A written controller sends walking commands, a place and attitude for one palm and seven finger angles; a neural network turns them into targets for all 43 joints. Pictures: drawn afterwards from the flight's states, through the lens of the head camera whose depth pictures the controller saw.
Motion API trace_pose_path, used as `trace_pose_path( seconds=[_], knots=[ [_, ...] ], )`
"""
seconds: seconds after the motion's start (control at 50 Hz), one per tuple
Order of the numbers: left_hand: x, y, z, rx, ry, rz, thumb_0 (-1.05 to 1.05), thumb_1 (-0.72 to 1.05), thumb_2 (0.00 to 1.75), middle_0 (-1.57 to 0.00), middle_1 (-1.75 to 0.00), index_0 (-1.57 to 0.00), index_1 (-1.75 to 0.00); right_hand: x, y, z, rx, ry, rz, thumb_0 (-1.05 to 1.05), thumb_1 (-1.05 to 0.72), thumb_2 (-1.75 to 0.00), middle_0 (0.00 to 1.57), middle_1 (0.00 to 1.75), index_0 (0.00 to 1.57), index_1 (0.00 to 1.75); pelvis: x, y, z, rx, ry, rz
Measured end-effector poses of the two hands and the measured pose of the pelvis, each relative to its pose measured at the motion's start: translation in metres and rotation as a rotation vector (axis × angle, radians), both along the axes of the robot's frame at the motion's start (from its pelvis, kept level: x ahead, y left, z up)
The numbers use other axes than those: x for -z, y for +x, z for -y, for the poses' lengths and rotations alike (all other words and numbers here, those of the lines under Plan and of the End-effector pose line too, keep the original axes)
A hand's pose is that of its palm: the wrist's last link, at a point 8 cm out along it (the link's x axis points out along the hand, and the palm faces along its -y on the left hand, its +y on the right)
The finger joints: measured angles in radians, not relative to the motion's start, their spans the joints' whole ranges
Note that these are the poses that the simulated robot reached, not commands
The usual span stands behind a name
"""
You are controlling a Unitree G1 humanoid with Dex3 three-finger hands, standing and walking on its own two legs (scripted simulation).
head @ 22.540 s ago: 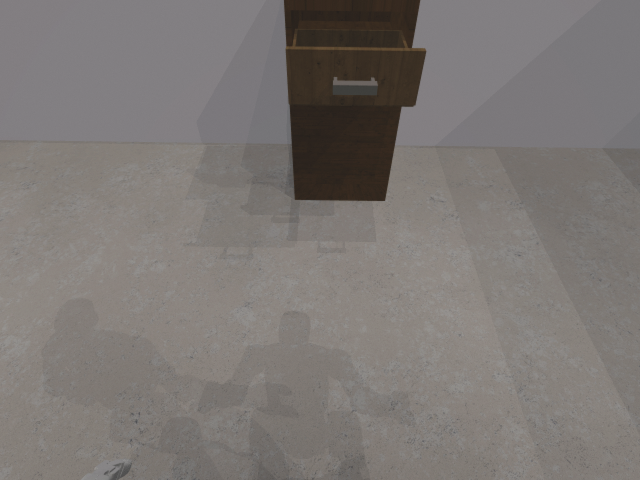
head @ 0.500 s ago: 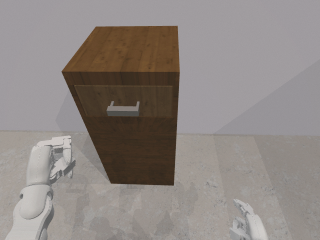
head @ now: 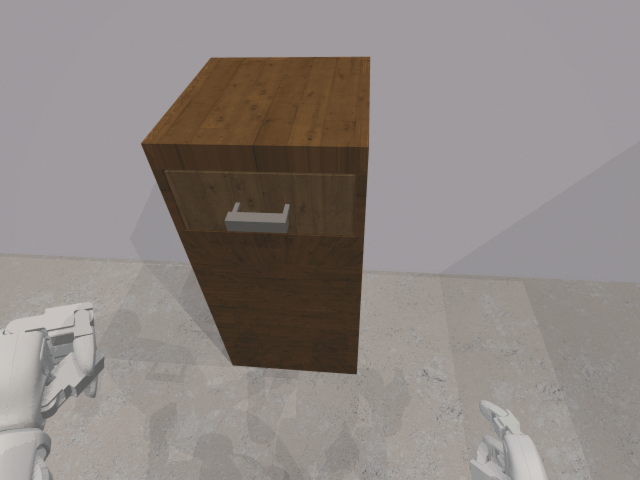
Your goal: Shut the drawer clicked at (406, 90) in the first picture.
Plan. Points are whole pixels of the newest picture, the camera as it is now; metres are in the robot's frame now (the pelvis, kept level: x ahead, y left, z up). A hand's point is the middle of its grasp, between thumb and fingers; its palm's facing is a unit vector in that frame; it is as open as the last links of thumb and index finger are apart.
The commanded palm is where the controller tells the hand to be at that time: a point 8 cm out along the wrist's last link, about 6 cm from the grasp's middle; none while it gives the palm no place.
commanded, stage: step back with the hand held close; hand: left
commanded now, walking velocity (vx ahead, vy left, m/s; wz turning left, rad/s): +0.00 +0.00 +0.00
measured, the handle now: (259, 214) +0.61 +0.21 -0.04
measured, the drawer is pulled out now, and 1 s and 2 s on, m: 0.00 0.00 0.00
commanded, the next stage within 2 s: stop stepping back and stand still in 1.30 s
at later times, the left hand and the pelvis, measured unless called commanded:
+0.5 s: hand (79, 364) +0.17 +0.25 +0.15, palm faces +0.25 -0.83 -0.51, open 3.2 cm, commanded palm +0.11 +0.30 +0.17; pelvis -0.03 +0.02 +0.00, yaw -2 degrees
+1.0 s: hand out of the picture +0.08 +0.28 +0.16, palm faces +0.36 -0.80 -0.48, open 3.2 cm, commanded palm +0.01 +0.32 +0.17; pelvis -0.11 +0.04 -0.01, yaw +2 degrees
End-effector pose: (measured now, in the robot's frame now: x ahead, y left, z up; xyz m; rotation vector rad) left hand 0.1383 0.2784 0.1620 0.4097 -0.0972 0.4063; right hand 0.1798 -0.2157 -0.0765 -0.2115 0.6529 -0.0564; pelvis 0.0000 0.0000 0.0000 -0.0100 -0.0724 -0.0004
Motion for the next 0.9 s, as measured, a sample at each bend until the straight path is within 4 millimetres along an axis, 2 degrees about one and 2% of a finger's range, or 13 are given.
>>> trace_pose_path(
  seconds=[0.1,0.2,0.28,0.36,0.46,0.6,0.78,0.9],
  knots=[
    [-0.006,0.006,0.005,0.031,0.017,0.022,0.01,0.9,0.89,-1.41,-1.6,-1.4,-1.59,-0.002,-0.001,0.003,0.007,-0.004,0.008,0.02,-0.91,-0.9,0.2,0.3,0.2,0.3,0.0,0.003,0.002,0.007,-0.001,-0.004],
    [-0.02,0.017,-0.001,0.068,0.104,0.055,0.01,0.89,0.89,-1.41,-1.6,-1.4,-1.59,-0.002,-0.005,0.01,0.047,-0.011,-0.028,0.02,-0.91,-0.9,0.2,0.3,0.2,0.3,0.0,0.001,-0.002,0.019,-0.009,-0.041],
    [-0.011,0.024,-0.003,0.109,0.107,-0.001,0.01,0.9,0.89,-1.4,-1.6,-1.4,-1.59,-0.001,-0.016,0.016,0.099,-0.021,-0.068,0.01,-0.91,-0.9,0.2,0.3,0.2,0.3,0.0,-0.003,-0.009,0.031,-0.004,-0.066],
    [-0.003,0.021,-0.004,0.153,0.107,-0.059,0.01,0.9,0.89,-1.4,-1.6,-1.4,-1.59,0.001,-0.03,0.018,0.141,-0.035,-0.106,0.01,-0.91,-0.9,0.2,0.3,0.2,0.3,0.0,-0.01,-0.015,0.038,-0.001,-0.082],
    [-0.007,0.006,-0.012,0.173,0.14,-0.046,0.01,0.89,0.89,-1.4,-1.6,-1.4,-1.59,0.0,-0.047,0.011,0.148,-0.055,-0.13,0.01,-0.91,-0.9,0.2,0.3,0.2,0.3,0.002,-0.023,-0.021,0.034,-0.002,-0.09],
    [-0.018,-0.027,-0.021,0.148,0.181,0.023,0.01,0.89,0.89,-1.4,-1.6,-1.4,-1.59,-0.001,-0.062,-0.006,0.114,-0.045,-0.084,0.02,-0.91,-0.9,0.2,0.3,0.2,0.3,0.006,-0.049,-0.027,0.024,-0.005,-0.081],
    [-0.008,-0.07,-0.027,0.101,0.146,0.06,0.01,0.89,0.89,-1.41,-1.6,-1.4,-1.59,0.004,-0.092,-0.017,0.079,-0.044,-0.054,0.01,-0.9,-0.9,0.2,0.3,0.2,0.3,0.012,-0.082,-0.031,0.009,-0.03,-0.073],
    [-0.005,-0.082,-0.032,0.125,0.119,0.12,0.01,0.89,0.89,-1.41,-1.6,-1.41,-1.59,0.005,-0.124,-0.015,0.097,-0.1,-0.09,0.01,-0.9,-0.9,0.2,0.3,0.2,0.3,0.014,-0.099,-0.039,0.004,-0.05,-0.068]
  ],
)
